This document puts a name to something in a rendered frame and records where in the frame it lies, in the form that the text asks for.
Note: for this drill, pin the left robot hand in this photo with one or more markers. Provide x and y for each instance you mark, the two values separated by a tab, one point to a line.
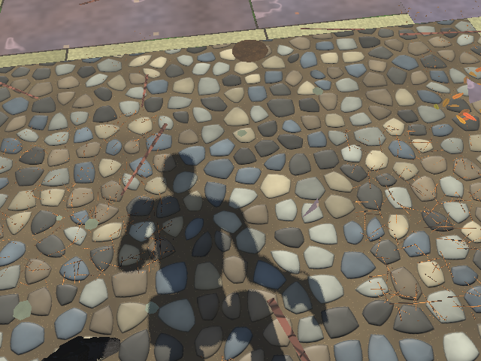
85	349

